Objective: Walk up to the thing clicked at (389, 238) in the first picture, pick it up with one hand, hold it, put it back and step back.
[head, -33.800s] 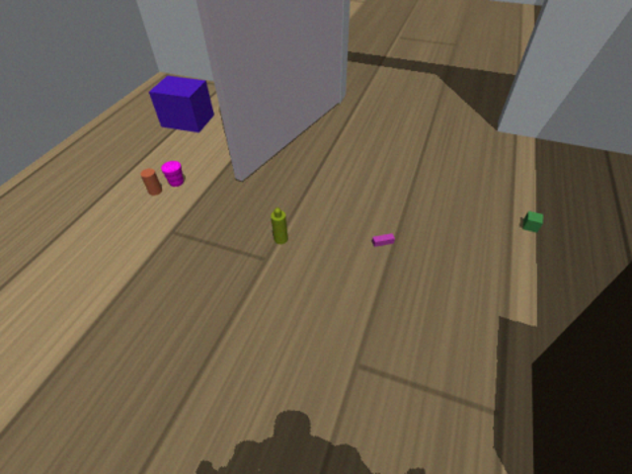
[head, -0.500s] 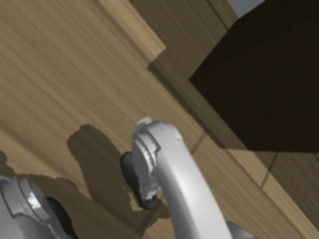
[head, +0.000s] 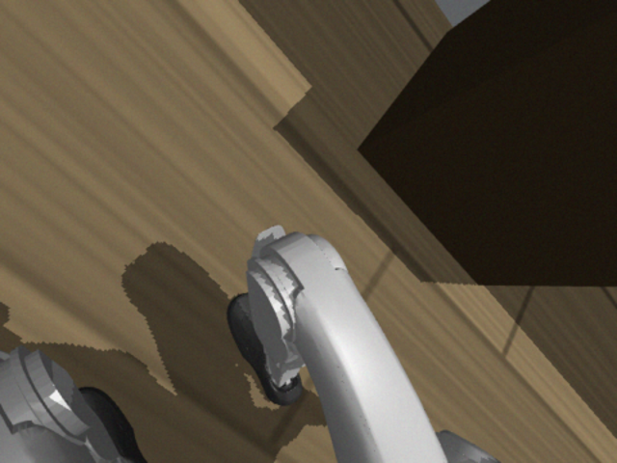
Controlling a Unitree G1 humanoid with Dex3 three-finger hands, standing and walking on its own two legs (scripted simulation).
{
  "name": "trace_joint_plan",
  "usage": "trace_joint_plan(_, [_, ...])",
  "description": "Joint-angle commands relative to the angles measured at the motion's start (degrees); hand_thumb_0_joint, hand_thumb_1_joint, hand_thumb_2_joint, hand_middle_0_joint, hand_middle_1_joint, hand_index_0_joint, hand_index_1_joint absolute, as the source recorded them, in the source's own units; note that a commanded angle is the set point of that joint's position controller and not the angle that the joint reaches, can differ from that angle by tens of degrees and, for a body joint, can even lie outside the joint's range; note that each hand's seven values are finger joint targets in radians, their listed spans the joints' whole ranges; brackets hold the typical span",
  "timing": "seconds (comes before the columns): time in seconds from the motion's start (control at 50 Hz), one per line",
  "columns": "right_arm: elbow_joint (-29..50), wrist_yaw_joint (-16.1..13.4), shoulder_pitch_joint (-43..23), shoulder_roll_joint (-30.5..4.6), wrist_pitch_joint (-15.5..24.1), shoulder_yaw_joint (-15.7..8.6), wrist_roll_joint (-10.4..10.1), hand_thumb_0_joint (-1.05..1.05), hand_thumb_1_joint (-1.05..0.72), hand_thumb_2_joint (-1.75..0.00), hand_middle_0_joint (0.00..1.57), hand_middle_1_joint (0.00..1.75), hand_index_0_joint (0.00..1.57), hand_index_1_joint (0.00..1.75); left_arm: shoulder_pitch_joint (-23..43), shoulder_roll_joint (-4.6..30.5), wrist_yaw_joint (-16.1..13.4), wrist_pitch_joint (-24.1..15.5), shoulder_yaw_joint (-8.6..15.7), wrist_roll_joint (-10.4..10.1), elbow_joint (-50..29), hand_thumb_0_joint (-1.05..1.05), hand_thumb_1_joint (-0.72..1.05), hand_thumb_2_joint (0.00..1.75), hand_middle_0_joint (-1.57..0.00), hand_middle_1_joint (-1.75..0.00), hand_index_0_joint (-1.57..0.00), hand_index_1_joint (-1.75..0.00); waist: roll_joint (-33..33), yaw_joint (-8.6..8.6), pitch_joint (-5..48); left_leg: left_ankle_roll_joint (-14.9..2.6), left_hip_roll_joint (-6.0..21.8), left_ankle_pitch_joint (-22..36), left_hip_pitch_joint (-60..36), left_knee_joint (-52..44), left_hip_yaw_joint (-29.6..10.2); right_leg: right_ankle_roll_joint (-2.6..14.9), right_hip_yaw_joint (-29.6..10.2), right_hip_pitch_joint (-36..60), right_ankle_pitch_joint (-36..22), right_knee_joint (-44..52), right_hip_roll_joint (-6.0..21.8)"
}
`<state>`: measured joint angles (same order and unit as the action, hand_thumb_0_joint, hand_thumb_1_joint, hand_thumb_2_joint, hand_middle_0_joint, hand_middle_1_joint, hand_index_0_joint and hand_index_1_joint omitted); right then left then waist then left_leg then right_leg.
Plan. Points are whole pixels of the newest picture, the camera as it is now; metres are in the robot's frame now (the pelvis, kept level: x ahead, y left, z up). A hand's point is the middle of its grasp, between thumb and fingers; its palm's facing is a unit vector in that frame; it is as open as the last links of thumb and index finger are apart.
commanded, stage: settle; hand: left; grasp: from above
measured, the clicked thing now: out of the picture +0.45 +0.30 -0.30
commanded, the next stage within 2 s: lift in 1.00 s
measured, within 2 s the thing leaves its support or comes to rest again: leaves its support in 0.24 s
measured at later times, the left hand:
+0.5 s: hand out of the picture +0.43 +0.31 -0.23, palm faces -0.08 -0.43 -0.90, open 6.7 cm
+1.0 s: hand out of the picture +0.41 +0.31 -0.16, palm faces -0.18 -0.38 -0.91, open 6.6 cm
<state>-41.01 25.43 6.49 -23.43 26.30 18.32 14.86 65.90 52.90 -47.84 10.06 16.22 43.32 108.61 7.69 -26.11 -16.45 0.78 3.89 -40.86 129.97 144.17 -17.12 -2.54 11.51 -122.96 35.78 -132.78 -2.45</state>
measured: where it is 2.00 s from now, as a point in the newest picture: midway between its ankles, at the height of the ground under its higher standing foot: (206, 415)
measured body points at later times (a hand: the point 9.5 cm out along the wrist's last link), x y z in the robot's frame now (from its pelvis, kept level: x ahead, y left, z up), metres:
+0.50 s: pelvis +0.00 +0.00 +0.01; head +0.28 +0.10 +0.35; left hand +0.43 +0.33 -0.18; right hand +0.02 -0.25 -0.04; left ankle +0.07 +0.13 -0.28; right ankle +0.13 -0.12 -0.28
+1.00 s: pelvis +0.00 -0.01 +0.03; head +0.25 +0.06 +0.39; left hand +0.42 +0.33 -0.11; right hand +0.03 -0.27 -0.07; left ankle +0.07 +0.13 -0.28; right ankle +0.13 -0.12 -0.28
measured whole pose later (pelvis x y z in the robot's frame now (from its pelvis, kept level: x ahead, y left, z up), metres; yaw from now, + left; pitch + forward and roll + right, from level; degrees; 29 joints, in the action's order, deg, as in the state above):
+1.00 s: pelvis +0.00 -0.01 +0.03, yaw +5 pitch +31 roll -8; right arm -51.2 23.0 9.4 -20.3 20.4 5.3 9.7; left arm 64.9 36.2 -40.3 22.0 15.3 39.6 95.0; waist -0.8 -17.5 -3.3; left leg 0.9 4.0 -38.2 129.9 135.8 -9.9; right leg -0.9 6.3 -125.9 35.5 -129.7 -0.7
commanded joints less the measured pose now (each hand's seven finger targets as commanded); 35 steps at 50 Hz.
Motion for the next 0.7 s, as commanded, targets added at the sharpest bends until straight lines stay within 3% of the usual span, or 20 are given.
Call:
trace_joint_plan(0.0, [-2.1, -0.2, 11.8, -19.1, 0.2, -4.7, -0.3, 0.00, -0.91, -0.90, 0.20, 0.30, 0.20, 0.30, 9.3, 9.4, -2.1, 0.0, -1.9, 0.1, -5.8, 0.00, 0.91, 0.25, -1.25, -0.31, -1.28, -0.29, -25.0, -3.83, 34.7, -0.75, 0.6, 8.8, -22.8, -14.0, 5.6, 2.05, 4.9, 21.3, -12.1, 13.0, -2.2])
trace_joint_plan(0.14, [-2.8, 0.2, 12.7, -18.8, 0.1, -5.1, -0.7, 0.00, -0.91, -0.90, 0.20, 0.30, 0.20, 0.30, 9.4, 8.1, -1.8, 1.3, -1.4, -2.1, -7.7, 0.00, 1.03, 0.30, -1.35, -0.32, -1.37, -0.30, -28.4, -3.14, 34.8, -0.13, 0.5, 8.9, -26.3, -15.9, 4.7, 2.34, 6.0, 20.8, -12.7, 11.4, -1.4])
trace_joint_plan(0.16, [-2.9, 0.2, 12.8, -19.3, 0.0, -5.6, -0.9, 0.00, -0.91, -0.90, 0.20, 0.30, 0.20, 0.30, 9.1, 8.6, -2.0, 1.6, -0.4, -2.3, -8.2, 0.00, 1.03, 0.33, -1.35, -0.33, -1.37, -0.31, -28.8, -2.43, 36.7, -0.14, 0.8, 8.9, -27.0, -16.1, 4.7, 2.37, 5.7, 21.4, -13.1, 12.2, -1.9])
trace_joint_plan(0.22, [-2.7, 0.6, 13.3, -18.8, -0.2, -5.9, -0.8, 0.00, -0.91, -0.90, 0.20, 0.30, 0.20, 0.30, 11.9, 6.6, -2.0, 2.6, -1.6, -4.2, -10.7, 0.00, 1.04, 0.33, -1.38, -0.30, -1.39, -0.29, -28.3, -2.94, 38.1, -0.50, 0.4, 10.0, -26.7, -15.5, 5.2, 2.19, 5.6, 21.8, -13.9, 12.0, -1.6])
trace_joint_plan(0.26, [-3.1, 0.7, 14.6, -18.9, -0.5, -6.5, -1.0, 0.00, -0.91, -0.90, 0.20, 0.30, 0.20, 0.30, 13.2, 6.9, -1.9, 3.2, -0.7, -5.1, -12.1, 0.00, 1.05, 0.35, -1.39, -0.27, -1.39, -0.28, -29.4, -2.99, 39.5, -0.55, 0.3, 10.8, -26.7, -15.8, 5.6, 2.12, 5.0, 22.2, -14.8, 12.7, -1.6])
trace_joint_plan(0.3, [-3.1, 0.8, 13.8, -18.5, -0.7, -7.0, -1.6, 0.00, -0.90, -0.90, 0.20, 0.30, 0.20, 0.30, 11.9, 5.8, -2.0, 4.3, 0.0, -6.9, -12.5, 0.00, 1.03, 0.34, -1.37, -0.28, -1.38, -0.28, -28.7, -1.49, 40.6, -0.63, 0.4, 11.0, -26.4, -15.5, 5.8, 1.97, 4.6, 22.9, -15.2, 12.7, -1.2])
trace_joint_plan(0.32, [-4.0, 0.8, 14.0, -18.1, -0.7, -7.0, -1.3, 0.00, -0.91, -0.90, 0.20, 0.30, 0.20, 0.30, 15.6, 5.5, -1.6, 4.6, -1.1, -7.1, -14.7, 0.00, 1.03, 0.34, -1.37, -0.29, -1.37, -0.28, -29.5, -2.20, 40.7, -0.52, 0.1, 10.7, -26.7, -15.7, 6.4, 1.96, 4.4, 22.6, -15.1, 12.5, -1.3])
trace_joint_plan(0.34, [-4.5, 0.8, 15.1, -18.8, -1.0, -7.9, -1.8, 0.00, -0.91, -0.90, 0.20, 0.30, 0.20, 0.30, 14.4, 6.6, -1.9, 5.1, 0.9, -7.3, -14.5, 0.00, 1.01, 0.35, -1.36, -0.30, -1.36, -0.30, -30.3, -1.09, 42.6, -0.51, 0.3, 10.9, -27.3, -16.5, 6.5, 1.99, 4.2, 23.6, -15.2, 13.6, -1.3])
trace_joint_plan(0.38, [-3.4, 0.7, 13.7, -18.6, -1.3, -9.1, -2.2, 0.00, -0.90, -0.90, 0.20, 0.30, 0.20, 0.30, 17.5, 5.5, -1.9, 6.2, 0.4, -8.4, -18.5, 0.00, 1.01, 0.31, -1.34, -0.29, -1.35, -0.28, -32.3, 0.01, 43.6, -0.15, 0.3, 9.3, -28.9, -17.9, 6.6, 2.43, 4.0, 22.1, -13.5, 13.6, -1.0])
trace_joint_plan(0.4, [-4.2, 0.6, 14.3, -18.8, -1.6, -9.8, -2.4, 0.00, -0.90, -0.90, 0.20, 0.30, 0.20, 0.30, 15.7, 4.4, -1.7, 6.9, 0.3, -8.1, -18.0, 0.00, 0.97, 0.35, -1.32, -0.31, -1.32, -0.30, -33.2, 0.11, 45.4, 0.00, 0.4, 9.9, -30.0, -18.6, 6.6, 2.61, 3.9, 22.5, -14.4, 14.2, -1.2])
trace_joint_plan(0.44, [-4.9, 0.8, 14.1, -18.1, -2.3, -10.3, -2.5, 0.00, -0.90, -0.90, 0.20, 0.30, 0.20, 0.30, 18.4, 3.8, -1.0, 8.1, -0.3, -8.4, -20.3, 0.00, 0.92, 0.31, -1.27, -0.30, -1.28, -0.29, -34.1, 0.03, 44.2, 0.06, 0.2, 8.3, -30.2, -18.5, 6.6, 2.77, 3.7, 19.6, -12.3, 13.1, -0.6])
trace_joint_plan(0.46, [-5.1, 0.5, 14.5, -18.3, -2.5, -11.0, -2.9, 0.00, -0.90, -0.90, 0.20, 0.30, 0.20, 0.30, 18.0, 4.2, -1.0, 8.6, 0.0, -7.1, -21.4, 0.00, 0.91, 0.33, -1.26, -0.30, -1.27, -0.29, -34.2, 0.72, 47.4, -0.08, 0.3, 9.2, -30.7, -19.3, 7.0, 2.91, 3.2, 21.3, -13.6, 14.7, -1.2])
trace_joint_plan(0.48, [-5.0, 0.5, 14.2, -17.8, -2.9, -11.7, -3.3, 0.00, -0.90, -0.90, 0.20, 0.30, 0.20, 0.30, 18.6, 3.3, -0.8, 9.2, 0.2, -7.9, -22.1, 0.00, 0.93, 0.31, -1.27, -0.28, -1.29, -0.27, -33.7, 1.27, 48.1, -0.06, 0.1, 9.4, -30.4, -19.6, 7.1, 2.98, 2.9, 20.9, -13.6, 14.3, -0.8])
trace_joint_plan(0.52, [-5.6, 0.4, 14.3, -17.4, -3.5, -12.4, -4.0, 0.00, -0.90, -0.90, 0.20, 0.30, 0.20, 0.30, 17.0, 0.6, -0.4, 10.4, -0.8, -6.9, -21.8, 0.00, 0.93, 0.34, -1.28, -0.29, -1.29, -0.28, -33.6, 2.22, 50.0, -0.07, 0.2, 9.9, -30.3, -20.4, 7.5, 3.19, 2.7, 20.5, -14.3, 15.1, -1.0])
trace_joint_plan(0.54, [-6.5, 0.5, 14.8, -17.1, -3.8, -12.8, -3.8, 0.00, -0.90, -0.90, 0.20, 0.30, 0.20, 0.30, 16.9, -0.5, 0.1, 11.0, -1.0, -7.0, -20.1, 0.00, 0.93, 0.31, -1.28, -0.27, -1.29, -0.26, -32.2, 1.55, 48.5, -0.11, 0.1, 10.2, -29.3, -19.9, 7.5, 3.11, 2.7, 19.4, -14.6, 14.6, -0.9])
trace_joint_plan(0.58, [-6.8, 0.4, 16.1, -16.8, -4.4, -13.6, -4.3, 0.00, -0.89, -0.89, 0.20, 0.30, 0.20, 0.30, 15.4, -1.9, 0.8, 11.8, -0.5, -7.1, -20.4, 0.00, 0.96, 0.30, -1.29, -0.28, -1.31, -0.26, -30.6, 2.45, 49.6, -0.51, -0.1, 12.1, -27.9, -19.8, 8.5, 2.91, 1.9, 21.3, -16.4, 15.5, -1.3])
trace_joint_plan(0.6, [-8.3, 0.4, 17.2, -16.4, -4.7, -14.1, -4.4, 0.00, -0.89, -0.89, 0.20, 0.30, 0.20, 0.30, 14.2, -1.4, 0.9, 12.2, 0.9, -7.2, -19.8, 0.00, 0.98, 0.30, -1.30, -0.28, -1.32, -0.26, -29.8, 3.05, 49.5, -0.72, -0.3, 12.4, -26.4, -19.7, 8.9, 2.84, 1.6, 21.1, -16.2, 15.5, -1.1])
trace_joint_plan(0.62, [-7.1, 0.2, 15.3, -16.4, -4.6, -14.3, -4.7, 0.00, -0.89, -0.89, 0.20, 0.30, 0.20, 0.30, 14.3, -4.0, 1.4, 12.8, -0.9, -7.3, -18.2, 0.00, 1.00, 0.31, -1.32, -0.28, -1.34, -0.27, -28.0, 3.07, 48.2, -0.86, -0.3, 10.7, -25.7, -20.2, 8.7, 2.86, 1.6, 20.1, -14.7, 15.7, -1.1])
trace_joint_plan(0.66, [-9.4, 0.0, 17.3, -15.2, -5.2, -14.6, -4.7, 0.00, -0.89, -0.89, 0.20, 0.30, 0.20, 0.30, 13.7, -3.5, 2.3, 13.0, 0.2, -7.1, -18.0, 0.00, 0.99, 0.35, -1.33, -0.28, -1.34, -0.27, -27.4, 3.12, 47.8, -1.05, -0.6, 10.9, -24.6, -20.2, 9.4, 2.65, 0.8, 20.1, -14.4, 16.4, -1.3])
trace_joint_plan(0.68, [-9.3, -0.3, 16.7, -15.5, -5.0, -15.3, -4.9, 0.00, -0.89, -0.90, 0.20, 0.30, 0.20, 0.30, 14.9, -4.6, 2.8, 13.1, -0.5, -7.0, -17.6, 0.00, 0.99, 0.31, -1.33, -0.26, -1.34, -0.25, -26.0, 3.21, 46.4, -1.25, -0.7, 8.9, -22.7, -20.5, 9.1, 2.75, 0.6, 18.9, -12.1, 16.6, -1.2])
